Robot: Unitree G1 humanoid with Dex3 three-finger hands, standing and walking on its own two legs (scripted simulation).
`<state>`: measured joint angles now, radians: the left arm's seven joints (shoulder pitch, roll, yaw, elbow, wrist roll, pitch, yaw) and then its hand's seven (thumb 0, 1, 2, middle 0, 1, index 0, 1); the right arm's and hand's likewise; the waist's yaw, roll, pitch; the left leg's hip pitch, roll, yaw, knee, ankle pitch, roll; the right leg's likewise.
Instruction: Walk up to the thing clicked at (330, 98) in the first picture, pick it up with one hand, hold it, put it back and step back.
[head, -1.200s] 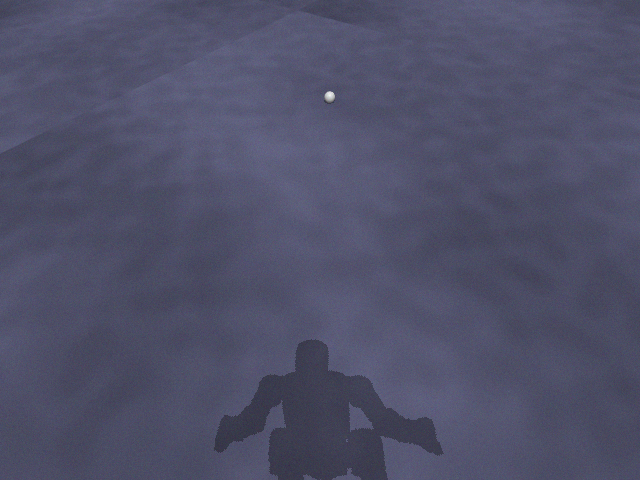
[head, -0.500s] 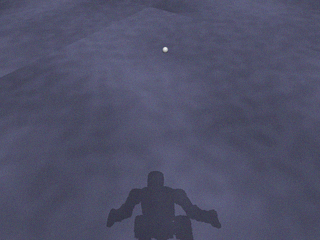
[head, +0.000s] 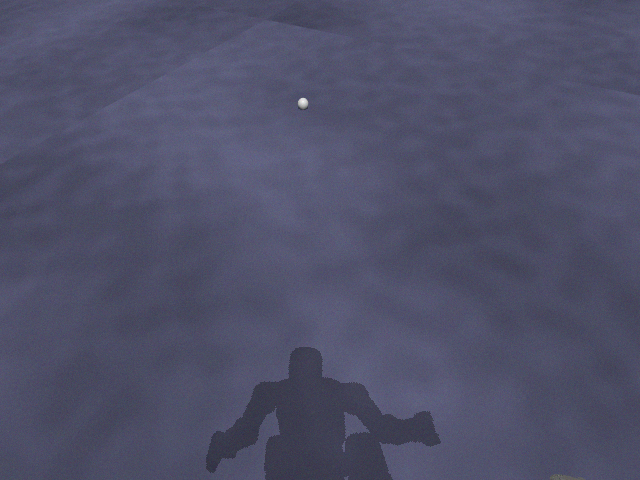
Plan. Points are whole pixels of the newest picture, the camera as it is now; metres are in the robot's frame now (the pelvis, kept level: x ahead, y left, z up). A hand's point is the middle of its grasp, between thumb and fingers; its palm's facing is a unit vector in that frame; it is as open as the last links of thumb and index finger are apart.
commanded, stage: walk up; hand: left
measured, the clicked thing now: (303, 103) +2.25 +0.23 -0.75
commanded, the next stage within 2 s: none
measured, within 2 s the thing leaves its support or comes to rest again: neither
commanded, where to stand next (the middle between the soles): +2.00 +0.60 m, yaw -85 degrees
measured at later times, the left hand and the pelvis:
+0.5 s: hand (199, 407) +0.25 +0.23 -0.12, palm faces -0.28 -0.82 -0.49, open 7.4 cm; pelvis +0.19 -0.06 -0.01, yaw -21 degrees
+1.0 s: hand (291, 158) +0.85 +0.13 -0.11, palm faces -0.60 -0.57 -0.56, open 7.4 cm; pelvis +0.54 -0.03 -0.02, yaw -37 degrees
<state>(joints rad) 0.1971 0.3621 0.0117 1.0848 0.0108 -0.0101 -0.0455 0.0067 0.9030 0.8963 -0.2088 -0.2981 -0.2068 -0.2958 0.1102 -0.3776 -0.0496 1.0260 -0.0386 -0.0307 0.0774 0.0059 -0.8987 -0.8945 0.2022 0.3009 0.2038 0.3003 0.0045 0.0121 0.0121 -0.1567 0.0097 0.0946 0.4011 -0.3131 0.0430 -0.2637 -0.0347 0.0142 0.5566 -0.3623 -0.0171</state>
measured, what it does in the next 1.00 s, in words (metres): walks ahead, turning right: right foot, then left foot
